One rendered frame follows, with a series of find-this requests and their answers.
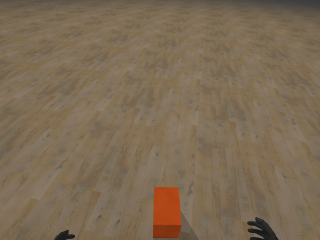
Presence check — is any robot left hand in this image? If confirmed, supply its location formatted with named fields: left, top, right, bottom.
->
left=54, top=230, right=75, bottom=240

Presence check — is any robot right hand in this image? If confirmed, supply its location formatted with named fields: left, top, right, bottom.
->
left=247, top=217, right=279, bottom=240

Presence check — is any carton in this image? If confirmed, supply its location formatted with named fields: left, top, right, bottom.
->
left=153, top=187, right=182, bottom=238

